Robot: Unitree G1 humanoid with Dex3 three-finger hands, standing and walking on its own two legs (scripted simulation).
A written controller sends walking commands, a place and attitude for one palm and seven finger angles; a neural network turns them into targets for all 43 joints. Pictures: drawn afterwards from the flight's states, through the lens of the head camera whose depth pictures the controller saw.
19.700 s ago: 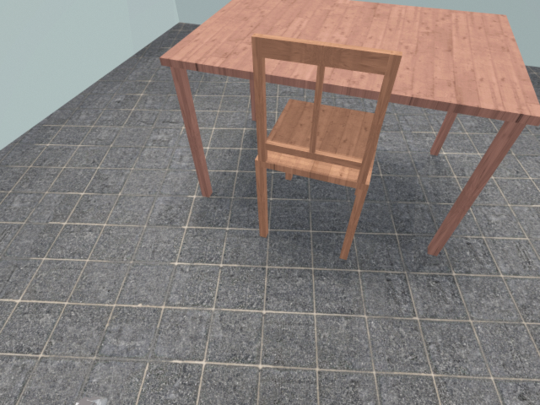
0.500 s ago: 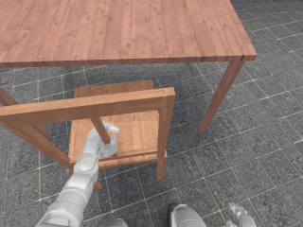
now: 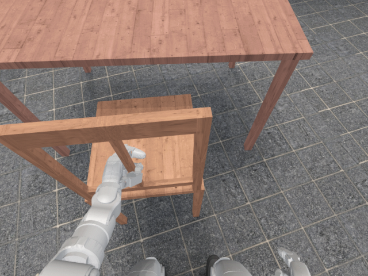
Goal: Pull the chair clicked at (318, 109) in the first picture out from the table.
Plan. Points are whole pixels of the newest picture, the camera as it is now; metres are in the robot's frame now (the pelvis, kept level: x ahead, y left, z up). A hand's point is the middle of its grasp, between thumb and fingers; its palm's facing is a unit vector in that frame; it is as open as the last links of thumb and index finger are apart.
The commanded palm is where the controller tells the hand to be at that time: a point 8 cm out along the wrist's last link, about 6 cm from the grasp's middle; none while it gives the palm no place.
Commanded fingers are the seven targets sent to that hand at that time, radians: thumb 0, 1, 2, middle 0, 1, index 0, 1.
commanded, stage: step backward, pulling the chair out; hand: left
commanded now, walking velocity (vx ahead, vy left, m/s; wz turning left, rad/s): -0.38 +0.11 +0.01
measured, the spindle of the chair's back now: (129, 165) +0.36 +0.15 -0.06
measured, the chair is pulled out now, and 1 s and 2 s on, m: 0.25 0.45 0.59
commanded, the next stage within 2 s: stop walking, hand still on the chair in 1.24 s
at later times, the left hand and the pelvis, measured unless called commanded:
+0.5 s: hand (134, 208) +0.26 +0.13 -0.06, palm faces -0.01 -0.98 -0.18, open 5.1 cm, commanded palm +0.23 +0.18 -0.06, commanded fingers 0.00 0.90 0.90 -0.50 -1.45 -0.50 -1.45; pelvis -0.08 +0.00 +0.00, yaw -2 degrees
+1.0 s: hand (129, 268) +0.14 +0.12 -0.06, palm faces -0.01 -0.98 -0.19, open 5.1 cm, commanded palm +0.11 +0.17 -0.06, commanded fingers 0.00 0.90 0.90 -0.50 -1.45 -0.50 -1.45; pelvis -0.20 -0.01 +0.00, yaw -3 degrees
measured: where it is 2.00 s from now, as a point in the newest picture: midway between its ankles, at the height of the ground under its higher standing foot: outside the picture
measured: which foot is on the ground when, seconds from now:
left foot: down 0.00-0.42, up 0.44-0.58, down 0.60-0.92, up 0.94-1.00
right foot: down 0.00-0.20, up 0.22-0.30, down 0.32-0.66, up 0.68-0.82, down 0.84-1.00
